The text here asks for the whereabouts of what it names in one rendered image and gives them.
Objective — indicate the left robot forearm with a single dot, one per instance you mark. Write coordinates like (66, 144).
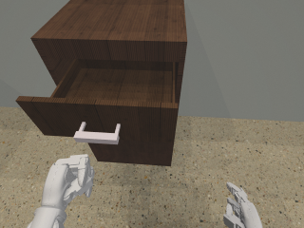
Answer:
(48, 217)

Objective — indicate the cabinet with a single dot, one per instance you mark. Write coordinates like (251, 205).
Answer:
(119, 30)

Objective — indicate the handle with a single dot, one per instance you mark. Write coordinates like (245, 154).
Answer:
(82, 136)

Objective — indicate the left robot hand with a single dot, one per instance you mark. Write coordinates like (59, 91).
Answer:
(75, 171)

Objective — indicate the drawer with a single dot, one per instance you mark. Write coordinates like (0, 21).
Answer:
(138, 95)

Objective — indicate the right robot hand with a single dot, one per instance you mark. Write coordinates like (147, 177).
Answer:
(246, 215)

